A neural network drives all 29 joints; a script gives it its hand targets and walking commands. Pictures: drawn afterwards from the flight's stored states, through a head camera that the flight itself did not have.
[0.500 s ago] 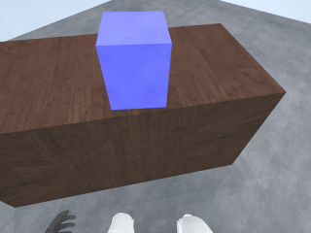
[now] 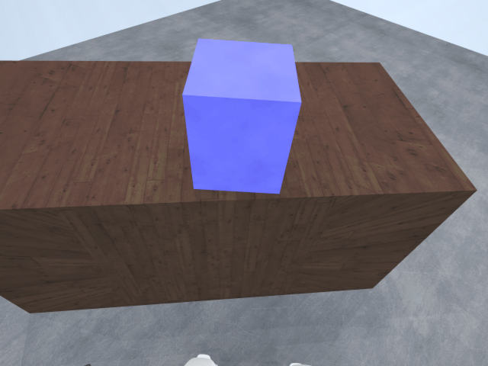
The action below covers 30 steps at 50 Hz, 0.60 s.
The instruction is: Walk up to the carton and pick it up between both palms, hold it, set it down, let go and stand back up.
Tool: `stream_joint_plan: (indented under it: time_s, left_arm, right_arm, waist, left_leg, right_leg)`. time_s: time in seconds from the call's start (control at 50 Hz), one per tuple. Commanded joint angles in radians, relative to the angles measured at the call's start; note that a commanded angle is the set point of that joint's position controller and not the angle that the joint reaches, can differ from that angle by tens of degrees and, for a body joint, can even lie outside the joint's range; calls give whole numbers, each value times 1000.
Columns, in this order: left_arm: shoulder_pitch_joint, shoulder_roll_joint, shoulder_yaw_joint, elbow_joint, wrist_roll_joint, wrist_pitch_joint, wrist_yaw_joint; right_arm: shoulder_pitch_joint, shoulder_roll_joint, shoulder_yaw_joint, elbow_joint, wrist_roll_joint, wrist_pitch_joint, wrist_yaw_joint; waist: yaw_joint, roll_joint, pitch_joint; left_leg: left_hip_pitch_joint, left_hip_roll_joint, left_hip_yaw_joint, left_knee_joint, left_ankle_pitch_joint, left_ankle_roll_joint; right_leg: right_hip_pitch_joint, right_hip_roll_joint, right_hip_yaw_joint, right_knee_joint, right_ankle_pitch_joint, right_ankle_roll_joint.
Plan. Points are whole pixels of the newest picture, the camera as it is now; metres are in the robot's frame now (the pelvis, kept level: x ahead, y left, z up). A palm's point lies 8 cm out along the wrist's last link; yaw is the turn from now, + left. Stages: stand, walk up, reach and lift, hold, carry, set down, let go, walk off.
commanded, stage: walk up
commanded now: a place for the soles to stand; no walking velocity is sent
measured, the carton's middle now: (240, 119) +0.61 +0.04 +0.06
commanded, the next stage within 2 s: none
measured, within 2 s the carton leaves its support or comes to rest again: neither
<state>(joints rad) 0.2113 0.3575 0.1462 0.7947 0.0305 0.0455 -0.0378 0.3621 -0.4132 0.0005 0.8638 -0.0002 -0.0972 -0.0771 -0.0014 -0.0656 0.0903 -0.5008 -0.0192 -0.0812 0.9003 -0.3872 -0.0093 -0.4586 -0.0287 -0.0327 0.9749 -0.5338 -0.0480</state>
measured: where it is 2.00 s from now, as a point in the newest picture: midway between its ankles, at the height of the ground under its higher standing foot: outside the picture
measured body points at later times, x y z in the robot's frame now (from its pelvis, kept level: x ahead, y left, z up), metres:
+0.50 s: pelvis +0.02 -0.04 +0.00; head +0.05 -0.05 +0.45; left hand +0.12 +0.27 -0.10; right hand +0.13 -0.35 -0.11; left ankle +0.06 +0.11 -0.69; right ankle +0.00 -0.17 -0.69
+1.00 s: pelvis +0.01 -0.04 +0.00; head +0.02 -0.02 +0.45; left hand +0.09 +0.27 -0.12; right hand +0.11 -0.35 -0.10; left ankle +0.07 +0.11 -0.69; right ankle +0.00 -0.17 -0.69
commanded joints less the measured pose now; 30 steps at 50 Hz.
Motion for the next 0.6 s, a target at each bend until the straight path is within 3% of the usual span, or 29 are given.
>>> stream_joint_plan:
  time_s: [0.0,0.02,0.06,0.08,0.1,0.12,0.14,0.16,0.2,0.22,0.24,0.26,0.28,0.3,0.32,0.34,0.36,0.38,0.4,0.42,0.44,0.46,0.48,0.5,0.52,0.56,0.58]
  left_arm:
    - [69,227,33,-40,-3,-37,10]
    - [57,202,32,-36,-13,-43,11]
    - [89,201,23,9,-13,-57,16]
    - [85,216,24,5,-12,-67,23]
    - [126,275,36,10,2,-78,31]
    - [113,336,43,5,0,-90,34]
    - [57,335,40,9,-6,-92,37]
    - [4,331,35,-20,-9,-91,36]
    - [-46,316,12,-21,-12,-93,37]
    - [-72,290,1,-33,-11,-93,33]
    - [-55,294,0,-29,-15,-97,37]
    - [-76,291,-3,-40,-15,-94,31]
    - [-65,263,-9,-51,-19,-89,33]
    - [-81,246,-17,-70,-21,-86,35]
    - [-61,221,-22,-88,-39,-84,37]
    - [-77,217,-23,-85,-46,-80,37]
    - [-53,203,-24,-70,-40,-70,40]
    - [-24,201,-27,-52,-39,-73,42]
    - [13,205,-23,-31,-38,-82,43]
    - [43,222,-20,-6,-24,-87,42]
    - [52,270,-5,-5,-14,-98,42]
    - [50,305,1,6,-12,-102,44]
    - [47,337,10,-10,-10,-106,42]
    - [23,338,7,-14,-12,-108,41]
    - [-8,330,5,-15,-16,-107,41]
    - [-36,329,-8,-32,-15,-107,43]
    - [-70,308,-9,-42,-18,-102,43]
  right_arm:
    - [19,-295,-98,-73,-30,-26,-14]
    - [-21,-270,-93,-80,-29,-17,-8]
    - [-59,-233,-79,-91,-21,-6,2]
    - [-95,-204,-67,-88,-15,-7,7]
    - [-121,-160,-63,-93,-7,-5,10]
    - [-105,-157,-62,-97,-8,-2,4]
    - [-105,-198,-73,-79,-12,7,-1]
    - [-75,-211,-76,-76,-12,5,3]
    - [-39,-228,-83,-56,-10,0,16]
    - [-41,-217,-83,-48,-16,-4,21]
    - [-37,-205,-83,-43,-12,-7,24]
    - [37,-190,-81,-17,-8,-11,26]
    - [24,-204,-85,-4,-7,-17,22]
    - [39,-226,-95,-7,-16,-19,17]
    - [56,-257,-97,-5,-13,-22,9]
    - [37,-291,-101,-7,-7,-22,9]
    - [-40,-295,-93,-26,-9,-18,10]
    - [-90,-290,-85,-30,-8,-16,11]
    - [-127,-279,-78,-29,-7,-10,13]
    - [-183,-235,-70,-40,-8,-2,16]
    - [-204,-201,-58,-50,1,3,19]
    - [-199,-188,-58,-50,0,11,20]
    - [-179,-204,-66,-50,-4,14,15]
    - [-177,-209,-64,-47,-4,16,13]
    - [-160,-218,-64,-37,-4,14,18]
    - [-130,-210,-72,-34,-7,8,32]
    - [-73,-181,-70,-21,-6,-1,36]
  waist:
    - [26,242,-162]
    - [45,255,-148]
    - [80,219,-159]
    - [105,175,-142]
    - [127,63,-161]
    - [106,11,-125]
    - [69,12,-63]
    - [55,12,-64]
    - [16,-33,-10]
    - [4,-29,-11]
    - [2,-73,-16]
    - [-24,-90,-83]
    - [-27,-11,-102]
    - [-29,15,-134]
    - [-22,31,-225]
    - [-40,56,-280]
    - [-10,113,-235]
    - [22,91,-225]
    - [40,68,-202]
    - [62,19,-194]
    - [69,-53,-161]
    - [62,-78,-114]
    - [57,-88,-98]
    - [49,-113,-77]
    - [42,-88,-79]
    - [21,-70,-42]
    - [-9,-95,-67]
  left_leg:
    - [169,255,-561,-356,197,264]
    - [128,224,-491,-353,155,241]
    - [-21,168,-380,-282,203,179]
    - [-150,114,-309,-199,235,131]
    - [-249,28,-144,32,195,62]
    - [-293,-36,-50,116,40,36]
    - [-297,1,-31,145,-172,45]
    - [-213,30,-14,154,-187,48]
    - [-141,52,5,88,-179,58]
    - [-71,46,44,41,-132,67]
    - [-48,53,43,-30,-65,63]
    - [72,37,73,-147,113,62]
    - [176,29,50,-170,377,73]
    - [243,55,-35,-176,523,98]
    - [326,120,-175,-200,584,136]
    - [323,184,-335,-222,588,207]
    - [263,240,-453,-246,509,274]
    - [228,248,-458,-257,458,279]
    - [133,204,-398,-238,436,235]
    - [58,150,-281,-154,432,168]
    - [-76,68,-128,-34,356,100]
    - [-139,3,-28,39,220,67]
    - [-192,12,11,73,-66,49]
    - [-199,16,13,105,-219,52]
    - [-158,36,37,71,-221,47]
    - [-47,37,59,-7,-135,54]
    - [43,41,103,-153,-3,59]
  right_leg:
    - [-62,-14,102,29,-49,4]
    - [-14,5,81,-74,-29,-2]
    - [193,4,84,-244,86,-17]
    - [318,-28,151,-334,102,-31]
    - [406,-164,339,-454,51,-67]
    - [380,-287,508,-541,124,-95]
    - [315,-338,526,-539,161,-130]
    - [219,-366,542,-533,149,-197]
    - [163,-308,413,-468,289,-163]
    - [127,-276,337,-439,404,-169]
    - [155,-245,283,-376,545,-145]
    - [156,-204,199,-322,564,-122]
    - [122,-141,137,-241,664,-80]
    - [75,-105,101,-149,638,-45]
    - [49,-78,76,-47,548,-17]
    - [49,-22,40,0,366,19]
    - [21,5,60,-29,183,17]
    - [45,-6,76,-108,81,3]
    - [128,-16,90,-192,87,-5]
    - [204,-71,140,-313,115,-33]
    - [275,-152,250,-428,156,-76]
    - [291,-246,363,-481,241,-116]
    - [322,-342,424,-471,365,-167]
    - [286,-369,421,-469,464,-193]
    - [280,-355,379,-447,499,-191]
    - [194,-310,296,-396,617,-164]
    - [191,-238,180,-320,677,-133]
